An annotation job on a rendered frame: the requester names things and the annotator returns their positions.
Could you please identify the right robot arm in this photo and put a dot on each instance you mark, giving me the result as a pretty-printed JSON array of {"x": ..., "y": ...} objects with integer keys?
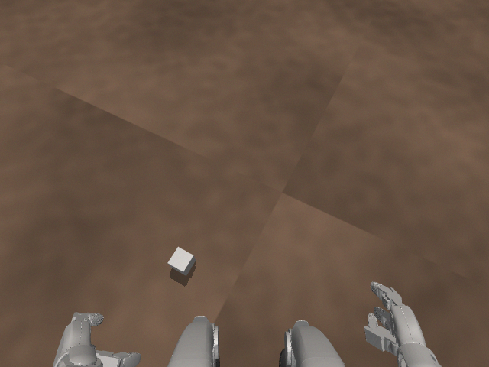
[{"x": 416, "y": 355}]

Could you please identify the left robot arm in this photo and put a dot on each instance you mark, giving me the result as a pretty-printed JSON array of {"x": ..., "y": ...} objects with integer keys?
[{"x": 79, "y": 356}]

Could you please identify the cube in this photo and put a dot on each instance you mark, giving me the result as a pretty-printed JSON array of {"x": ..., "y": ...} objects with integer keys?
[{"x": 182, "y": 261}]

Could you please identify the right robot hand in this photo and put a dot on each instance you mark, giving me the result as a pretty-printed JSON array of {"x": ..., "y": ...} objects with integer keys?
[{"x": 401, "y": 324}]

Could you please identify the left robot hand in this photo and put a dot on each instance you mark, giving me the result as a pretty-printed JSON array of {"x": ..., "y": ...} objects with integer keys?
[{"x": 78, "y": 332}]

